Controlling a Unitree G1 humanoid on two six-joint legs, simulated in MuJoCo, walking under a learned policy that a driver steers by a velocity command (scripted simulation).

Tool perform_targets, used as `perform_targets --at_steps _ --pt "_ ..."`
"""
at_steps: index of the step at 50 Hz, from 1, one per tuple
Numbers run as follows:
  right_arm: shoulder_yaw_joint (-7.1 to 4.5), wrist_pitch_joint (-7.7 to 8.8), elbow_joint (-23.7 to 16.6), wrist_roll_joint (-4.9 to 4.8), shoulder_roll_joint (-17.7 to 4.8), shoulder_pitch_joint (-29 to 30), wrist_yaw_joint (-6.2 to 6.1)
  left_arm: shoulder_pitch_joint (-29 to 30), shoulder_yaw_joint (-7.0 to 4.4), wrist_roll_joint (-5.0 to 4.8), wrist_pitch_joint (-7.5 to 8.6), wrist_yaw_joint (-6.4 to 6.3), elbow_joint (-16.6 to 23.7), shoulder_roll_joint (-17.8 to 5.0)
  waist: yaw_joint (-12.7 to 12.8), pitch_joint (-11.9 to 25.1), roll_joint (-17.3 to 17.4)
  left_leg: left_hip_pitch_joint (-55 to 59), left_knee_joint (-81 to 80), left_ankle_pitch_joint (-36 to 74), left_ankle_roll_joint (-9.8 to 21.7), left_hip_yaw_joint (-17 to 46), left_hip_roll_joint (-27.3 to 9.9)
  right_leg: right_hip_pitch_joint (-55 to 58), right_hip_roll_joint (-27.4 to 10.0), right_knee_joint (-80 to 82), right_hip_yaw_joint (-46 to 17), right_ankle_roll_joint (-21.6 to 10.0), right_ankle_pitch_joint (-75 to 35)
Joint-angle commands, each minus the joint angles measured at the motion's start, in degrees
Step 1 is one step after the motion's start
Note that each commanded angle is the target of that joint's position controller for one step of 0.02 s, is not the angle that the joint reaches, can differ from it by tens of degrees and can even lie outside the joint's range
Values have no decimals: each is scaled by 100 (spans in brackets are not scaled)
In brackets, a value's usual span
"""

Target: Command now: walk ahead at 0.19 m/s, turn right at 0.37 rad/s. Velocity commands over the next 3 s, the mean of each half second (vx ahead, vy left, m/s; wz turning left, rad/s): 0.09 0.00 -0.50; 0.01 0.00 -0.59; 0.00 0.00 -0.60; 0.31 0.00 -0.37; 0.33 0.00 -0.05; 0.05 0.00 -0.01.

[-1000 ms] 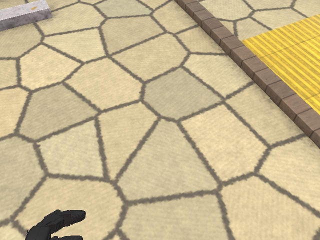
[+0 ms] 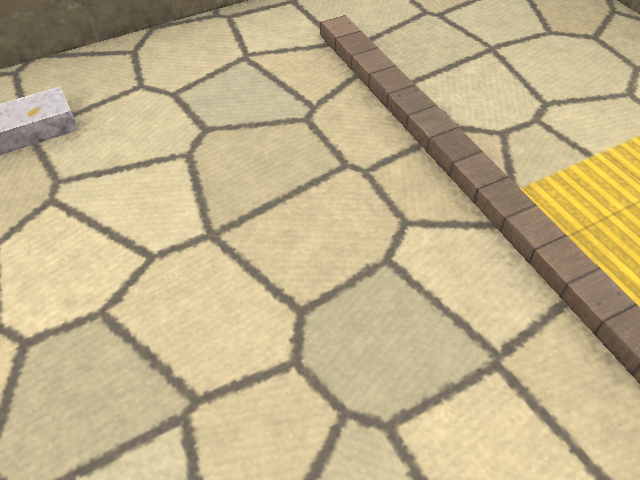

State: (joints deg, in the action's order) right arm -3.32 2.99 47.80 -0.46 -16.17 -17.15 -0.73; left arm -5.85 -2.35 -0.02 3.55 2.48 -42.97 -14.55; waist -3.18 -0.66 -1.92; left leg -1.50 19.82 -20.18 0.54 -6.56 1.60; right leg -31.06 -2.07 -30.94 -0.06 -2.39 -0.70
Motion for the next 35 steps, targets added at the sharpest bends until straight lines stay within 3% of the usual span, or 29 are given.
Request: perform_targets --at_steps 1,2,3,4,5,6,7,8,10,12,15,20,22,23,24,25,26,27,28,29,32,35 --pt "-224 -70 -382 4 -858 115 -159 -992 -476 42 68 -22 188 -1262 636 849 161 -369 2211 3837 201 -15 -896 1816 73 500 -181 -408 -1509" --pt "-90 -20 -578 253 -509 -301 -143 -1313 -577 90 14 -123 259 -1773 458 1474 -998 -2199 4261 804 -230 -128 -194 3614 -1193 56 -1921 -1189 -3855" --pt "35 41 -618 230 -308 -574 -68 -1341 -496 67 -12 -128 372 -1672 398 2347 -1405 -3352 5615 -2120 -370 731 387 4526 -2077 411 -3604 -2135 -3888" --pt "-59 39 -589 59 -708 -317 -5 -1139 -437 27 -62 -112 504 -1346 584 2324 -644 -3567 5951 -1740 -301 1285 14 4139 -1758 635 -3193 -1937 -2600" --pt "-74 -12 -688 -33 -744 102 -18 -770 -381 -7 -106 -125 587 -1134 531 1684 -322 -3816 5778 -1278 -248 1167 -163 3484 -1464 776 -2631 -1638 -1596" --pt "-97 -90 -677 21 -732 285 -85 -530 -340 -57 -160 -151 619 -1007 425 1172 75 -3770 5372 -932 -274 1119 -358 2701 -1220 991 -2285 -1390 -878" --pt "-141 -184 -731 88 -798 373 -156 -339 -320 -58 -208 -185 669 -954 298 924 7 -3476 4951 -670 -288 1137 -465 2021 -1041 1182 -2139 -1264 -319" --pt "-147 -257 -769 111 -757 343 -177 -213 -340 11 -253 -201 717 -1015 176 806 -230 -3117 4720 -467 -311 1058 -411 1497 -844 1324 -2035 -1208 -52" --pt "-125 -294 -782 124 -606 214 -214 -149 -382 70 -286 -252 785 -1081 107 823 -487 -2834 4210 -299 -378 994 -293 1165 -656 1394 -1867 -1212 -57" --pt "-110 -292 -815 129 -547 295 -245 -216 -420 32 -305 -325 811 -1145 165 939 -480 -2827 3751 -139 -444 1051 -243 1241 -636 1353 -1940 -1205 107" --pt "-99 -289 -903 115 -505 545 -235 -204 -444 -19 -386 -415 874 -1167 281 949 -511 -2728 3145 172 -493 1154 -197 1224 -537 1361 -2159 -1076 1183" --pt "-127 -168 -1009 40 -528 670 -132 -300 -461 -23 -526 -424 939 -1158 409 827 -703 -2286 2049 48 -386 1157 -22 1396 -510 1238 -2706 -953 1518" --pt "-162 -113 -946 9 -523 401 -71 -225 -453 -83 -591 -433 980 -1132 229 767 -723 -1708 999 437 -227 1030 43 1344 -368 1038 -2796 -790 1411" --pt "-218 -101 -888 29 -631 197 -56 -276 -434 -128 -617 -449 985 -1057 134 742 -639 -1167 371 795 -98 1061 -151 1085 -153 831 -2677 -583 1604" --pt "-317 -120 -916 149 -1038 44 -75 -441 -365 -118 -624 -449 1011 -779 209 813 159 -521 -13 795 295 1940 -1274 414 284 -141 -2125 -250 2569" --pt "-430 -176 -914 358 -1462 234 -64 -245 -393 -160 -550 -428 1264 -771 363 391 2046 -745 -434 1671 1153 3403 -2284 -694 1187 -1355 -773 64 3357" --pt "-360 -143 -1138 408 -1150 570 -78 -378 -540 -15 -473 -398 1154 -1238 365 435 1668 -949 -378 2175 1477 3543 -2589 -697 794 -2719 -957 290 3382" --pt "-284 -135 -1254 333 -861 887 -122 -588 -615 -64 -497 -369 963 -1355 497 456 1189 -1015 -209 2408 1259 2896 -2283 -597 744 -3288 -927 370 3038" --pt "-247 -142 -1317 229 -715 1093 -142 -771 -610 -80 -576 -392 795 -1231 575 403 929 -993 -83 2436 991 2317 -1903 -575 700 -3620 -800 492 2756" --pt "-220 -149 -1323 126 -641 1130 -161 -824 -580 -63 -644 -405 761 -1107 529 338 909 -893 -25 2509 912 2020 -1771 -710 644 -3972 -745 596 2502" --pt "-215 -239 -1297 149 -668 891 -202 -436 -459 -144 -702 -367 964 -773 291 199 1063 -682 -90 2596 972 1354 -1527 -797 464 -3596 -321 788 2126" --pt "-308 -321 -1222 147 -885 612 -225 -48 -374 -131 -676 -298 1208 -640 28 382 1270 -184 -9 2731 1097 1229 -1728 -584 211 -2614 -151 858 2225"
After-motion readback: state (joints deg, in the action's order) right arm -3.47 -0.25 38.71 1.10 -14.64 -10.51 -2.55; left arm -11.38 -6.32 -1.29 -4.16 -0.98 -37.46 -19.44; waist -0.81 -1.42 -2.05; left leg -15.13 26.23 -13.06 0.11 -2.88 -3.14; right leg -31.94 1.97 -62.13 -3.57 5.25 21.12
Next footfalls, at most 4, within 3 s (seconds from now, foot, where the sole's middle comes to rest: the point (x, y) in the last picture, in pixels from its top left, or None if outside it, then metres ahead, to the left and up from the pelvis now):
0.02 right None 0.18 -0.11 -0.77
0.46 left None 0.18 0.12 -0.77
0.88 right None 0.05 -0.12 -0.77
1.34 left None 0.19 0.04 -0.77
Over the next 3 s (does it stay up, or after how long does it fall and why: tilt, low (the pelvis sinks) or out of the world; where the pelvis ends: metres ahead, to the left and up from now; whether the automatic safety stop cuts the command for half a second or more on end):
stays up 0.22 -0.42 0.00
